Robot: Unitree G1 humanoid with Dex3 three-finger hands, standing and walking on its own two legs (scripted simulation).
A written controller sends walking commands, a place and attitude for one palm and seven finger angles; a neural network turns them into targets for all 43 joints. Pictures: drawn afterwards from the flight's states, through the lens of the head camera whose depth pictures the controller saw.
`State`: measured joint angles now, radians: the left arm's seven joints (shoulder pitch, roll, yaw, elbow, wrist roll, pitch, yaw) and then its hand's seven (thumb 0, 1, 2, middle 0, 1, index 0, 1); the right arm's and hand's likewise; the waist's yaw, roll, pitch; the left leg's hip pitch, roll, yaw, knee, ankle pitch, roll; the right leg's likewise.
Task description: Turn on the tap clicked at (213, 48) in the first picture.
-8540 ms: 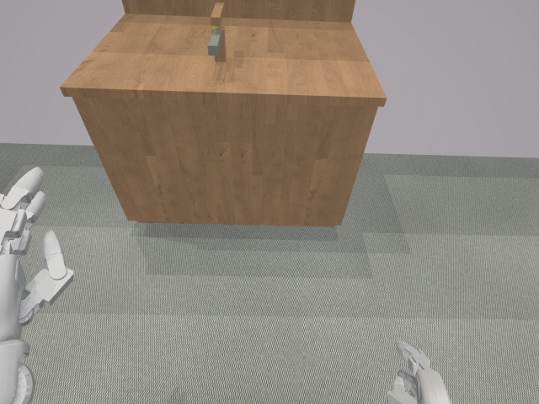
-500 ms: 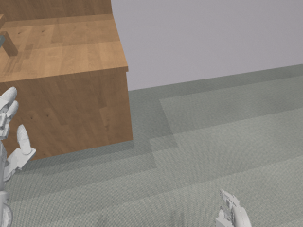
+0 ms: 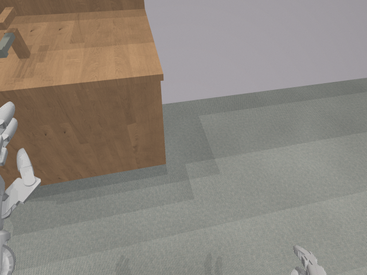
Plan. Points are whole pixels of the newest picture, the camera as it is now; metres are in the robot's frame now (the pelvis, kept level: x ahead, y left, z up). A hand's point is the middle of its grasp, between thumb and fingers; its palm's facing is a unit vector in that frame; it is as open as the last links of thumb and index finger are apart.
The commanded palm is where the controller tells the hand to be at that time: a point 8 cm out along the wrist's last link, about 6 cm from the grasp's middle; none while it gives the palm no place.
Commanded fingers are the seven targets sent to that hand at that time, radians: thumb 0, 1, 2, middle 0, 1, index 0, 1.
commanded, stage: take the last steps up to it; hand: left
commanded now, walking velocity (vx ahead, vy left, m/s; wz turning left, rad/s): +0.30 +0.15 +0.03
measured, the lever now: (0, 52) +0.72 +0.66 +0.08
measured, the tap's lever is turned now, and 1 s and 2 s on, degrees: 0 0 0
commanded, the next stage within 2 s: come to a stop and stand still in 1.56 s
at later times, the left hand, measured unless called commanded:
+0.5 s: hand (35, 140) +0.29 +0.28 +0.18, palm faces +0.39 -0.80 -0.45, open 7.5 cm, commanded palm +0.23 +0.32 +0.19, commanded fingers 0.00 0.90 0.90 -0.20 -0.30 -0.20 -0.30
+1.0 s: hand (32, 95) +0.40 +0.33 +0.18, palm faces +0.43 -0.78 -0.46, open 7.5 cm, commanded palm +0.34 +0.37 +0.19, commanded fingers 0.00 0.90 0.90 -0.20 -0.30 -0.20 -0.30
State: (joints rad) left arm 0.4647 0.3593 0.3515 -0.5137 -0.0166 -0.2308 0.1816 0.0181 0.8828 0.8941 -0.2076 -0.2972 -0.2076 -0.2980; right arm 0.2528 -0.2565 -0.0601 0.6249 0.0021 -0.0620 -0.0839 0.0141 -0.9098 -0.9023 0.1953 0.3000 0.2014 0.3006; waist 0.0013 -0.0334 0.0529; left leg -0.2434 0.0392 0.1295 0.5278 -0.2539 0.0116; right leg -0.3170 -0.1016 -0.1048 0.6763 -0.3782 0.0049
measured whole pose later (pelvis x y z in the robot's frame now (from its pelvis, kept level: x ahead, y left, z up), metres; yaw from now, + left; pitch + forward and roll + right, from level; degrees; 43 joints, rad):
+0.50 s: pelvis +0.08 +0.04 +0.01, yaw +1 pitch +0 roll +2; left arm 0.51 0.35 0.35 -0.55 -0.02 -0.25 0.16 0.02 0.88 0.89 -0.21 -0.30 -0.21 -0.30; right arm 0.21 -0.24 -0.04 0.62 0.00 -0.06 -0.05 0.01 -0.91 -0.90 0.20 0.30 0.20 0.30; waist 0.02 -0.03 0.11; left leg -0.42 0.09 0.12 0.66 -0.24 0.00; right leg -0.20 -0.14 -0.15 0.52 -0.32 0.02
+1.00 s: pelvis +0.19 +0.09 +0.00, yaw +2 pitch +0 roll +2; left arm 0.45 0.34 0.37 -0.44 -0.03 -0.26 0.14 0.02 0.88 0.89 -0.21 -0.30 -0.21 -0.30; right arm 0.20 -0.21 -0.01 0.69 0.01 -0.06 -0.04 0.01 -0.91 -0.90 0.20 0.30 0.21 0.30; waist 0.01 0.03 0.06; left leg -0.52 0.05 0.05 1.13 -0.34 -0.02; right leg -0.26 -0.08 -0.19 0.57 -0.31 -0.04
